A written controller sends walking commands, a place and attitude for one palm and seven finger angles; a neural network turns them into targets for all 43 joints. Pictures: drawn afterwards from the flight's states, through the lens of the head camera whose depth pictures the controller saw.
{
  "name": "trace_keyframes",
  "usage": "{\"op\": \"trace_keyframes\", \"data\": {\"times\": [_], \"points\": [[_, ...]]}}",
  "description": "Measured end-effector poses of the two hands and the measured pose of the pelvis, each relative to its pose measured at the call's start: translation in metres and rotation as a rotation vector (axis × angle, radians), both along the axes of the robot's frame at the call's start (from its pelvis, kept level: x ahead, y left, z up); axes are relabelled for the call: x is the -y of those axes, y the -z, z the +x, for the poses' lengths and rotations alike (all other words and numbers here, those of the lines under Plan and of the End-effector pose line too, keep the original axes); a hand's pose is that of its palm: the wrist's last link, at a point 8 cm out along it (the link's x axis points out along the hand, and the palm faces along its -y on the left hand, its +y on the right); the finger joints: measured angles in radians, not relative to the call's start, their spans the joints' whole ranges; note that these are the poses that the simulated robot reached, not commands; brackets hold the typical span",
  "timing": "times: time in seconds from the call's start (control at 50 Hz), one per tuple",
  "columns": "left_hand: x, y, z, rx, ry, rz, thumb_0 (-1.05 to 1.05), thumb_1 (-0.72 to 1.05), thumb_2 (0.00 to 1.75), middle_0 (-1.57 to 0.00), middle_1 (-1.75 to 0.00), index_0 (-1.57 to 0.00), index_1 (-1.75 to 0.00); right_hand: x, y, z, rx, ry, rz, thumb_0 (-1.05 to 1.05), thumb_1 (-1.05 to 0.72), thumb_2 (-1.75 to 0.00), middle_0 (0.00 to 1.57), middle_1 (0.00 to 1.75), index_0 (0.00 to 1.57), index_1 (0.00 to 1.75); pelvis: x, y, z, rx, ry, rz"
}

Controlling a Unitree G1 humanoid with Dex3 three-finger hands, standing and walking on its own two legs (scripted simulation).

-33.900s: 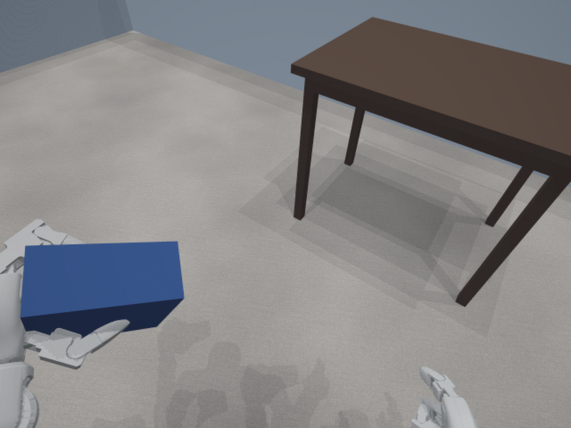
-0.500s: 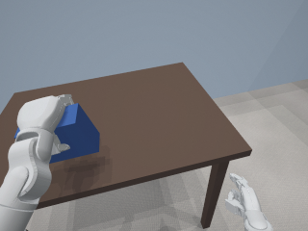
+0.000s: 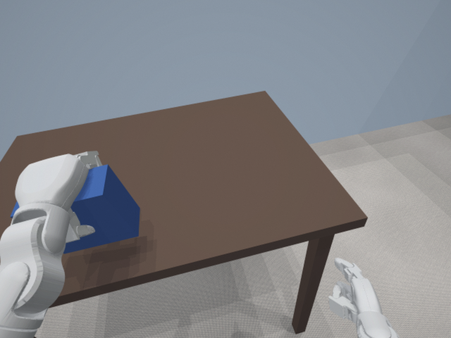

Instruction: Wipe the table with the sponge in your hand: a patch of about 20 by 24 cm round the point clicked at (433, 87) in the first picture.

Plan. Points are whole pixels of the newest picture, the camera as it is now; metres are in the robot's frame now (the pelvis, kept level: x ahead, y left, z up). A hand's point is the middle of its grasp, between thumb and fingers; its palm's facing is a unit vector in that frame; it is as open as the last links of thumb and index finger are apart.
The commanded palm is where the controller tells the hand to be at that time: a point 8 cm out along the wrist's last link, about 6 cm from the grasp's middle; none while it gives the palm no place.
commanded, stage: bring the sponge back beside the body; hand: left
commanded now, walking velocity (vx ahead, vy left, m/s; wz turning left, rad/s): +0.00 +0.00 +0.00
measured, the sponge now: (91, 218) +0.24 +0.29 +0.12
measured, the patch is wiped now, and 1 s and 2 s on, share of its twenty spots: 1.00 1.00 1.00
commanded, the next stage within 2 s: step back with the hand held close in 1.24 s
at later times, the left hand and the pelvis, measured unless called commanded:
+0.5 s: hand (68, 217) +0.21 +0.29 +0.17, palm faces +0.20 -0.09 -0.98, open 10.0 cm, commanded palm +0.17 +0.28 +0.23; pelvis -0.01 +0.00 +0.00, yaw +0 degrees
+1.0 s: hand (65, 240) +0.18 +0.28 +0.15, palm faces +0.18 -0.10 -0.98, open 10.0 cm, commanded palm +0.14 +0.27 +0.22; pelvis -0.01 +0.00 +0.00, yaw +0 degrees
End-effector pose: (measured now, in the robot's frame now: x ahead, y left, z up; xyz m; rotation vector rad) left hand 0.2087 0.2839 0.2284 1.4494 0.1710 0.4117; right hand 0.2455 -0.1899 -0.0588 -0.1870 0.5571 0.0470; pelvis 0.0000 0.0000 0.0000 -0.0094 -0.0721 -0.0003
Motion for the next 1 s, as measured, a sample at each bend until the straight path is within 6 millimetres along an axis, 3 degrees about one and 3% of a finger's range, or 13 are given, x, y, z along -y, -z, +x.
{"op": "trace_keyframes", "data": {"times": [0.16,0.38,0.6,0.8,1.0], "points": [[-0.007,0.001,-0.012,0.015,-0.023,-0.015,0.0,-0.49,1.06,-0.74,-1.34,-0.76,-1.33,-0.008,-0.003,0.001,0.015,-0.006,0.011,0.01,-0.9,-0.9,0.2,0.3,0.2,0.3,-0.002,0.0,-0.003,0.009,-0.001,-0.002],[0.002,0.012,-0.022,0.006,0.021,-0.016,0.0,-0.49,1.06,-0.74,-1.34,-0.76,-1.33,-0.018,-0.009,0.0,0.046,-0.023,0.019,0.01,-0.9,-0.9,0.21,0.3,0.2,0.3,-0.004,0.0,-0.007,0.018,0.004,-0.001],[-0.002,0.018,-0.037,0.011,-0.013,-0.04,0.0,-0.49,1.06,-0.74,-1.34,-0.76,-1.33,-0.012,-0.008,-0.005,0.044,-0.012,0.013,0.01,-0.9,-0.9,0.21,0.3,0.2,0.3,-0.003,0.0,-0.009,0.026,0.006,-0.002],[0.011,0.023,-0.05,0.006,0.036,-0.017,0.0,-0.49,1.06,-0.74,-1.34,-0.76,-1.33,-0.006,-0.007,-0.011,0.05,-0.005,0.004,0.01,-0.9,-0.9,0.21,0.3,0.2,0.3,-0.001,0.001,-0.011,0.037,0.007,-0.002],[0.004,0.027,-0.058,0.006,-0.008,-0.034,0.0,-0.5,1.06,-0.74,-1.34,-0.76,-1.33,-0.004,-0.006,-0.015,0.05,0.001,0.009,0.01,-0.9,-0.9,0.21,0.3,0.2,0.3,0.002,0.001,-0.014,0.044,0.006,-0.002]]}}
